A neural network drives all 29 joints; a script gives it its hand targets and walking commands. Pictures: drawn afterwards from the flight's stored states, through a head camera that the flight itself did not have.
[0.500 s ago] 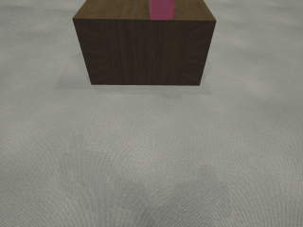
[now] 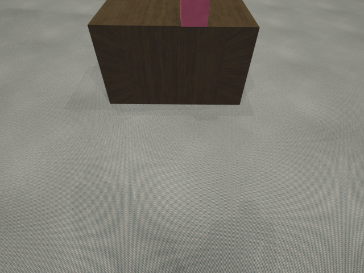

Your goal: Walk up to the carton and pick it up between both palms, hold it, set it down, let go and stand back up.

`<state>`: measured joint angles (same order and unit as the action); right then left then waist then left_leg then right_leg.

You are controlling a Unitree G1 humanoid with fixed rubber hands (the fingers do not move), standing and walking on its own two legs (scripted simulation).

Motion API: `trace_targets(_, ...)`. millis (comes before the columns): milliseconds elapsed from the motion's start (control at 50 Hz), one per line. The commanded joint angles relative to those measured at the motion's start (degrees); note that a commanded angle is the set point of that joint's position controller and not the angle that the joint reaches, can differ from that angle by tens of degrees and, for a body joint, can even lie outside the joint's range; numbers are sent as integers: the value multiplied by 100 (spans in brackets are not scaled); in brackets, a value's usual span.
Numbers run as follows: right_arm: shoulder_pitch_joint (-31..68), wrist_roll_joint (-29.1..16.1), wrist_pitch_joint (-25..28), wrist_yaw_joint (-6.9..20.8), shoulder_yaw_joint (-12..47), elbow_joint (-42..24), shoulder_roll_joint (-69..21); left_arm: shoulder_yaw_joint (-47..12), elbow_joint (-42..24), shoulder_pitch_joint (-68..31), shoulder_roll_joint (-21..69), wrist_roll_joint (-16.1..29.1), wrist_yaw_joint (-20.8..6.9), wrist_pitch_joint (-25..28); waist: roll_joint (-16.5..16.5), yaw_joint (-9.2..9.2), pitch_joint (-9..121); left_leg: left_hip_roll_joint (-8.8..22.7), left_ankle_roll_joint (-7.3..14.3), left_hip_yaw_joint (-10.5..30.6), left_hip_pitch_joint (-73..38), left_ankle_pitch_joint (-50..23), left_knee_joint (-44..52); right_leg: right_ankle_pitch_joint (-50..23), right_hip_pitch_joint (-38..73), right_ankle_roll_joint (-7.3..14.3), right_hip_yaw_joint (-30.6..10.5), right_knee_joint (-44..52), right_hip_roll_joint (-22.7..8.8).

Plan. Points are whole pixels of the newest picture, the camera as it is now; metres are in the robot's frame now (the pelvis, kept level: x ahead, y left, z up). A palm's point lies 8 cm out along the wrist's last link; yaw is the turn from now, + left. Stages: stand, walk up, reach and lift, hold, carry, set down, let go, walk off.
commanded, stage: stand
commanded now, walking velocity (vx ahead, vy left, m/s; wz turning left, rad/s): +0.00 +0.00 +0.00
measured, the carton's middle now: (194, 1) +1.72 -0.10 +0.02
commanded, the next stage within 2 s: walk up in 0.10 s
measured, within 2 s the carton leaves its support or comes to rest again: neither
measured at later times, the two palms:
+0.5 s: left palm out of the picture +0.02 +0.23 -0.13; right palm out of the picture -0.03 -0.25 -0.14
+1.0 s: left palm out of the picture +0.08 +0.17 -0.13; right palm (265, 197) +0.38 -0.25 -0.14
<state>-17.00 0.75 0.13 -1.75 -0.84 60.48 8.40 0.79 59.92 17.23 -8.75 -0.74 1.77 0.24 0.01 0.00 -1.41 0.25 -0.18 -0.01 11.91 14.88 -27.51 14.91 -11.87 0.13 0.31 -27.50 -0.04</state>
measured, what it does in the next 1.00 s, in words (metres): walks ahead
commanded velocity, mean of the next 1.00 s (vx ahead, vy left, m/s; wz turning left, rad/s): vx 0.00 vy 0.00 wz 0.00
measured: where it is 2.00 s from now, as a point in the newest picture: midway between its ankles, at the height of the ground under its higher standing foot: (194, 188)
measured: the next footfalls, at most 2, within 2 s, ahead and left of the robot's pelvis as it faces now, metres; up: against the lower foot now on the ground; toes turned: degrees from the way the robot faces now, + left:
left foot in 1.02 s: +0.44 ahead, +0.06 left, +0.00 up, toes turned +4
right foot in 1.50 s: +0.68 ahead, -0.21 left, +0.00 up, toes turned -10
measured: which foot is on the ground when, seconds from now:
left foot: down 0.00-0.56, up 0.58-1.00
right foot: down 0.00-1.00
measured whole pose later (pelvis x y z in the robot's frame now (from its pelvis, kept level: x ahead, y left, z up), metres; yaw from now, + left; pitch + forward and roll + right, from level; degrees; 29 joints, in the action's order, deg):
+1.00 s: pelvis +0.24 -0.04 -0.02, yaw -1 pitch -1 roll +1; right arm -7.2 3.9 2.4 1.8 0.8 49.2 11.4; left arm -0.4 58.8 37.8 -9.3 -3.6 0.0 4.6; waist -0.2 -4.2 -3.9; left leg 0.2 2.1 -7.1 28.7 4.2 -32.6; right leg 29.8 8.4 -0.6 5.8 -22.9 -2.7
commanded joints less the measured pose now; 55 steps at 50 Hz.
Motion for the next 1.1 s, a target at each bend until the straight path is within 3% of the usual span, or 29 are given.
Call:
trace_targets(0,-312,-1,68,-38,-86,-15,451,82,-8,316,-433,2,37,72,14,0,-164,373,220,388,36,-675,516,-677,-58,216,-430,533,-399)
trace_targets(260,-429,-2,49,-67,-30,401,265,27,431,411,-248,4,64,50,14,-2,-317,378,185,380,37,-560,624,-553,-55,182,-423,644,-400)
trace_targets(280,-748,238,164,36,-264,37,1039,267,112,744,-1040,-178,-41,145,26,-3,563,378,457,654,-183,3067,237,3108,-88,409,-694,193,-351)
trace_targets(320,-613,205,172,77,-312,-115,886,274,-132,307,-792,-164,-101,141,131,92,-676,739,658,1256,493,3319,328,3046,-1338,430,-924,-111,-475)
trace_targets(340,-770,162,192,86,-308,-124,803,222,-245,191,-575,-136,-130,162,259,182,-765,897,703,1494,273,3327,616,2671,-1716,253,-699,-332,-362)
trace_targets(380,-1044,261,212,95,-411,-45,1220,165,-521,5,-436,-234,-228,207,859,304,-712,1714,1139,2406,-433,3674,1597,1138,-2157,-92,379,-1375,48)
trace_targets(400,-955,261,218,73,-455,-69,1334,205,-674,-83,-582,-298,-256,231,1016,355,-776,2020,1306,2703,-228,3650,1864,1464,-2146,-84,131,-1790,-191)
trace_targets(420,-889,251,224,54,-425,-81,1258,247,-815,-195,-645,-285,-285,248,914,358,-864,2045,1311,2623,-6,3499,1953,1751,-2084,-86,-25,-1895,-276)
trace_targets(440,-731,269,224,37,-400,-74,1248,267,-887,-93,-611,-233,-318,254,910,240,-887,1958,1236,2356,81,3288,1873,1743,-1925,-61,-110,-1804,-361)
trace_targets(480,-240,292,191,72,-368,-142,1248,316,-827,572,-543,-151,-355,281,990,-151,-621,1457,947,1490,571,2879,1469,1239,-750,0,164,-1263,-215)
trace_targets(500,171,296,149,122,-348,-232,1298,350,-688,1206,-490,-132,-342,298,811,-522,-463,1051,773,870,1294,2962,993,677,471,46,558,-728,19)
trace_targets(520,485,345,88,171,-327,-343,1345,439,-430,2001,-505,-122,-291,304,342,-901,-342,619,654,386,2006,3376,143,325,1600,41,1044,-328,374)
trace_targets(540,474,376,58,216,-242,-421,1130,555,-209,2697,-692,-149,-209,288,-477,-1138,-148,232,477,-26,2864,3469,-1359,808,2583,56,623,-303,157)
trace_targets(560,644,330,115,273,-36,-713,547,572,-182,3314,-970,-198,-98,275,-1604,-1389,-92,-323,216,-11,3750,2698,-3717,2609,2681,220,-1885,575,-1297)
trace_targets(580,555,107,176,307,-43,-1058,538,390,-426,2675,-1058,-192,9,277,-827,-804,-583,-273,236,1006,4183,2049,-4029,4154,1858,516,-4037,1828,-2247)
trace_targets(600,750,92,180,347,-43,-1189,786,389,-551,2154,-1282,-117,80,266,-454,-509,-1178,265,169,957,4322,1533,-4251,4907,970,777,-4399,2396,-2684)
trace_targets(620,464,161,193,379,-65,-1081,968,347,-657,1637,-1350,-128,91,326,-302,-257,-1464,476,64,749,4211,908,-4216,4465,659,827,-3922,2384,-2613)
trace_targets(660,5,283,217,418,-82,-790,1077,211,-688,1313,-1073,-142,36,495,-373,-95,-1384,603,-75,494,3461,250,-3576,2707,218,612,-2129,2243,-1831)
trace_targets(680,-147,306,205,480,-62,-755,982,159,-597,1386,-956,-138,5,566,-569,-29,-1224,561,-114,300,3155,-76,-3506,1965,114,568,-1560,2207,-1570)
trace_targets(720,-85,301,174,525,-22,-831,876,112,-434,1568,-820,-85,-69,666,-544,46,-1084,464,-133,2,3001,-610,-3275,725,177,554,-756,2041,-1191)
trace_targets(800,819,254,180,459,86,-1265,731,121,-361,1901,-847,-119,-163,697,-534,-123,-988,283,-87,-474,2802,-1366,-2032,-919,448,530,-138,1801,-959)
trace_targets(880,1391,275,263,393,108,-1520,658,107,-331,2137,-953,-217,-137,632,-689,-243,-1018,135,127,-674,1991,-1630,-946,-1246,629,661,-25,1748,-1246)
trace_targets(940,811,318,308,295,-2,-1371,763,113,-387,2060,-1081,-301,-109,509,-614,24,-867,-47,250,-697,1108,-1063,-492,-1598,957,815,13,997,-1400)
trace_targets(980,-620,341,343,195,-227,-1030,1091,77,-446,2217,-1041,-319,-131,414,-50,549,187,-225,465,-765,-853,-459,-472,-1714,545,697,493,-1445,-926)
trace_targets(1000,-1351,407,327,146,-352,-1029,1459,-43,-577,2454,-804,-279,-138,389,502,740,1010,1046,771,941,-2093,710,-664,-368,-617,524,613,-3268,-627)
trace_targets(1020,-1507,168,335,72,-423,-1269,1974,-97,-852,2888,-751,-22,-173,330,1021,679,1700,2375,1455,4197,-3014,2280,561,1923,-2154,186,63,-4854,233)
trace_targets(1040,-1292,-97,255,-56,-488,-1361,1954,27,-1060,2144,-1069,-10,-174,333,508,772,1292,2423,1484,4734,-2406,3232,1515,1310,-2458,206,-590,-5152,-106)
trace_targets(1060,-844,-136,235,-100,-393,-1390,1772,59,-1277,1493,-1129,-35,-209,385,402,672,334,2359,1411,3976,-1634,2922,1623,1094,-2733,226,-593,-5301,-241)
trace_targets(1080,-821,-80,266,-68,-340,-1322,1529,35,-1345,1151,-971,-122,-229,453,177,609,-289,2218,1362,2914,-908,1243,1336,925,-2612,243,-637,-5074,-391)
